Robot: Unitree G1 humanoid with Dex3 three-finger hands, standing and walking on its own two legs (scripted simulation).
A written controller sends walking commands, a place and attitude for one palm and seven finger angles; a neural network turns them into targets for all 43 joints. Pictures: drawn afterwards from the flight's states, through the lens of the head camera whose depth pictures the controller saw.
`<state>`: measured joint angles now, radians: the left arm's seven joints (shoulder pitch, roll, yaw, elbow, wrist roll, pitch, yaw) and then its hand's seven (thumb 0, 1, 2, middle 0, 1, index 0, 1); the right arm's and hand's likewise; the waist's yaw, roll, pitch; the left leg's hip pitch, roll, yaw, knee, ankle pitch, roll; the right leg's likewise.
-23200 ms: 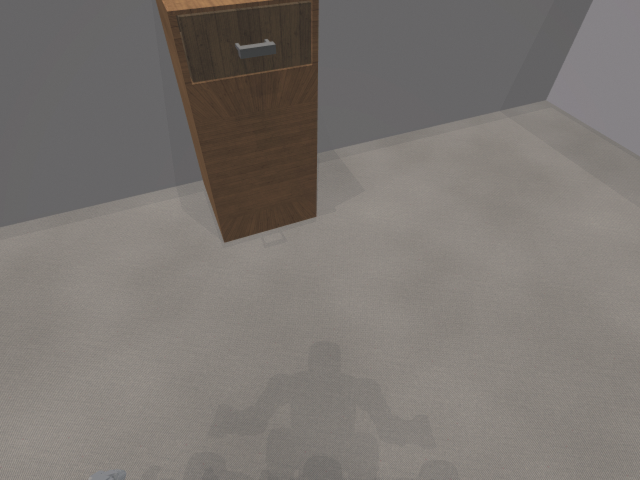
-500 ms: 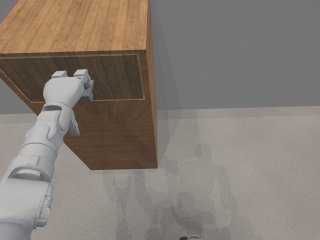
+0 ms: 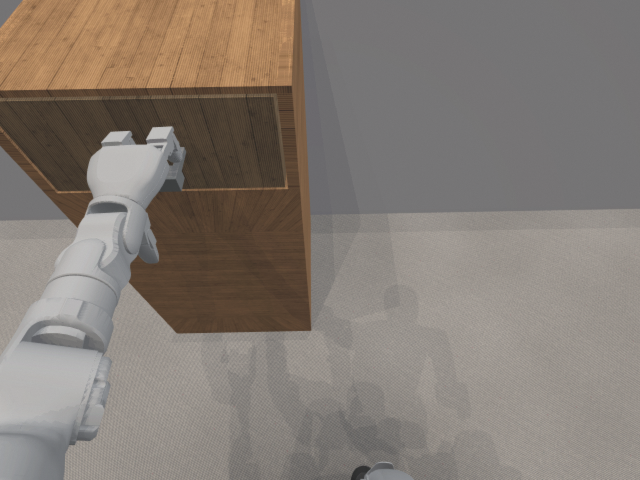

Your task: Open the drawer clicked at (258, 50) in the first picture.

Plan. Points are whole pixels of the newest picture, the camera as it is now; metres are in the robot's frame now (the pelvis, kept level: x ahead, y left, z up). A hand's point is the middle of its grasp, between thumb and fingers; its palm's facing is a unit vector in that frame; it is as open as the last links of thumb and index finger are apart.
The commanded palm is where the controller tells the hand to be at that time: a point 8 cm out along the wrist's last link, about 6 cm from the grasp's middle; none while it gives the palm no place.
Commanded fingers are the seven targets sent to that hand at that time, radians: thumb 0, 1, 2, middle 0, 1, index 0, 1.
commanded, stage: lower the fingers behind the handle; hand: left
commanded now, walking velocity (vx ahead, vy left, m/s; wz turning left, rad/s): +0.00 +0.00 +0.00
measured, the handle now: (146, 166) +0.53 +0.25 +0.05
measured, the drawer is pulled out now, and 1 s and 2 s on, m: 0.00 0.00 0.00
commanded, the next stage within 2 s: lift the fingers back up to retry in 0.26 s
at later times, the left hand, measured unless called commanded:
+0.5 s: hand (147, 190) +0.47 +0.24 +0.06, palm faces -0.03 -0.01 -1.00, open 13.7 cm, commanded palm +0.45 +0.25 +0.11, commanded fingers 0.00 -0.50 0.30 -0.30 -1.20 -0.30 -1.20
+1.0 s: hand (126, 161) +0.48 +0.24 +0.11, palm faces +0.00 -0.02 -1.00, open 13.8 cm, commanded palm +0.44 +0.25 +0.17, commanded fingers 0.00 -0.50 0.30 -0.30 -1.20 -0.30 -1.20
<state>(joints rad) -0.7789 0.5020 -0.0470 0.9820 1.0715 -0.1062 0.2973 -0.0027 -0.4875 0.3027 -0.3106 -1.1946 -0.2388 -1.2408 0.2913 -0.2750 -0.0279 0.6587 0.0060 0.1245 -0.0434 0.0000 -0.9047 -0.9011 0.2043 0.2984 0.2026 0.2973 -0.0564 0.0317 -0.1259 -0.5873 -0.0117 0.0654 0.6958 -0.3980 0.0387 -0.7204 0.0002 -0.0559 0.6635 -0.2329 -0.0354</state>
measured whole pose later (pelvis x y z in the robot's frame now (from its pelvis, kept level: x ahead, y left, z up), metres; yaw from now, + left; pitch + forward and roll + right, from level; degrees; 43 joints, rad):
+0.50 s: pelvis -0.01 +0.00 +0.00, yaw +0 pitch +17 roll +0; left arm -0.84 0.54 -0.04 1.01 1.06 -0.11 0.24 0.00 -0.49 0.30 -0.32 -1.20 -0.30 -1.33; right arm 0.34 -0.28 -0.02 0.66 0.02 0.12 -0.06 0.00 -0.90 -0.90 0.20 0.30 0.20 0.30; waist -0.08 0.04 -0.12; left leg -0.63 -0.01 0.07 0.73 -0.40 0.05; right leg -0.76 0.00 -0.05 0.68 -0.22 -0.03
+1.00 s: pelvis +0.02 +0.01 +0.01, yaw +1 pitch +12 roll -1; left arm -0.76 0.50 -0.09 0.82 1.01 -0.07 0.13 0.00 -0.49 0.30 -0.32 -1.20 -0.32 -1.20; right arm 0.28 -0.27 -0.03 0.67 0.02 0.14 -0.04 0.00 -0.90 -0.90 0.20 0.30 0.20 0.30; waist -0.02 0.07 -0.11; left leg -0.40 -0.03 0.05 0.56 -0.37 0.05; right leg -0.54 -0.01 -0.06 0.55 -0.22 -0.02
